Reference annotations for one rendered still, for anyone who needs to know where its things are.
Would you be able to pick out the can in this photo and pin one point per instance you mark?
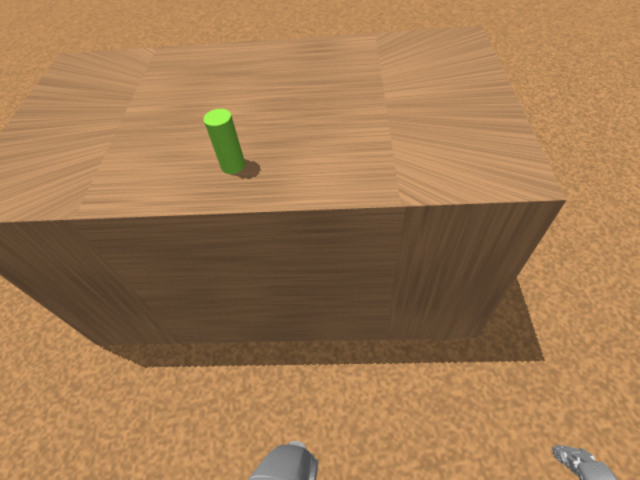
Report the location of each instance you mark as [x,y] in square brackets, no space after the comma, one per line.
[221,130]

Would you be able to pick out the right robot hand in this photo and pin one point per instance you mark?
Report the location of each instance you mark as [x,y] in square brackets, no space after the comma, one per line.
[582,463]

